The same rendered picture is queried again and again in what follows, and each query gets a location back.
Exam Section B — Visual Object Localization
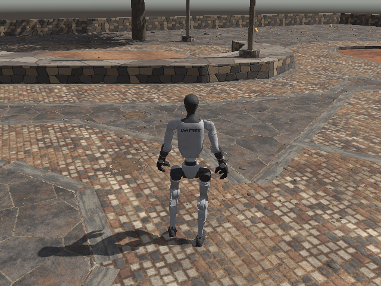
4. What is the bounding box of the robot right hand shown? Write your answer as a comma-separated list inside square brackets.
[215, 165, 228, 179]

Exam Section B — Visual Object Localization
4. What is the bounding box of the robot right upper arm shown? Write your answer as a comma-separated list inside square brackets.
[203, 120, 220, 153]

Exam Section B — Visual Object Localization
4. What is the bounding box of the robot left forearm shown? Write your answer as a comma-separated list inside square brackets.
[158, 143, 168, 163]

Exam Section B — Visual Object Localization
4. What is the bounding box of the robot right forearm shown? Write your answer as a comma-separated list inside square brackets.
[214, 145, 227, 168]

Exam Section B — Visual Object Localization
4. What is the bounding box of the robot left hand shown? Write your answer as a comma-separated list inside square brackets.
[157, 161, 170, 172]

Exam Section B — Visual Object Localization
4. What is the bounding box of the humanoid robot torso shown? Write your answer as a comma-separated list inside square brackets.
[177, 118, 205, 179]

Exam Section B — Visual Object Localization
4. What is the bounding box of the robot left upper arm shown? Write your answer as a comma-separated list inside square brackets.
[163, 120, 179, 153]

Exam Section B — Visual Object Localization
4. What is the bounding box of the left robot foot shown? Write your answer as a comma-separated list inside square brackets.
[168, 226, 177, 237]

